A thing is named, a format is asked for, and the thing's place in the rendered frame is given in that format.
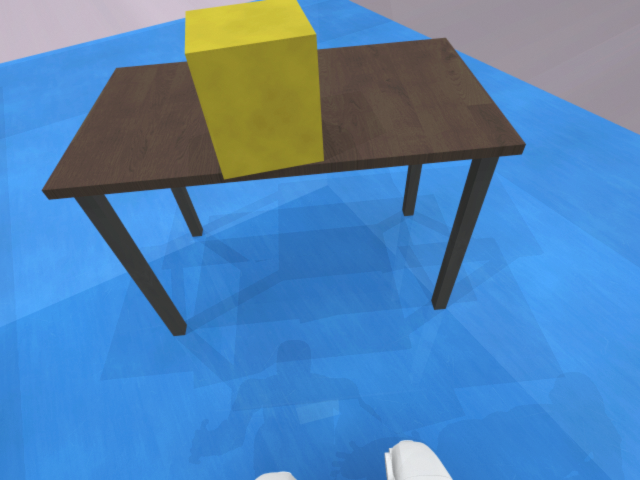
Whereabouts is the carton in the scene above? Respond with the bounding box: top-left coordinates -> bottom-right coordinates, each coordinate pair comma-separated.
185,0 -> 324,179

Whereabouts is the table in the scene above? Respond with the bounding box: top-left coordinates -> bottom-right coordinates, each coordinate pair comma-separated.
42,38 -> 526,336

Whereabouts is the robot right thigh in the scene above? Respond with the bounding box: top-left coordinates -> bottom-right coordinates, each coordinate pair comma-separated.
384,442 -> 453,480

